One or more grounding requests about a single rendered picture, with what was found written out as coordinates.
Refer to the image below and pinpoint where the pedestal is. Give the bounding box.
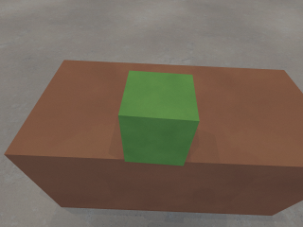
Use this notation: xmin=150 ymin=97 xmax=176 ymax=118
xmin=4 ymin=60 xmax=303 ymax=216

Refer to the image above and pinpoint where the carton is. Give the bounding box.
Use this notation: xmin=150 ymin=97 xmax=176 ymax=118
xmin=118 ymin=70 xmax=200 ymax=166

